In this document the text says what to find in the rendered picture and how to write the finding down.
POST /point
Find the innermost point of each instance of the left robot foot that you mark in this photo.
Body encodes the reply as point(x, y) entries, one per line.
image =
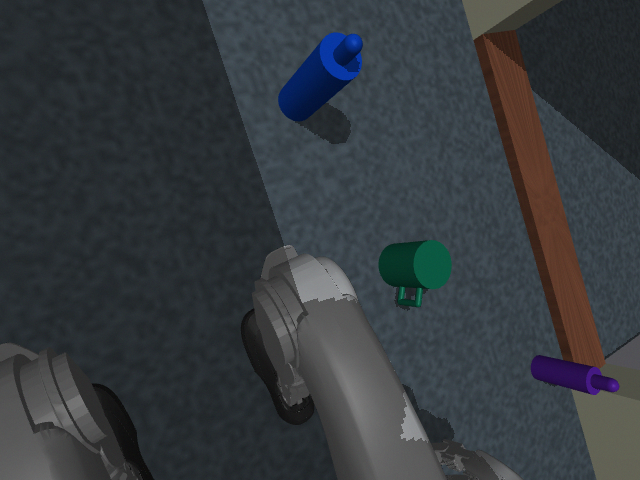
point(123, 429)

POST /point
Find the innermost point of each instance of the right robot foot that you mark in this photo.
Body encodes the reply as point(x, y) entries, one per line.
point(253, 343)

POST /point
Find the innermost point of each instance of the right robot hand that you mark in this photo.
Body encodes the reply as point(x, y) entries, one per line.
point(479, 465)

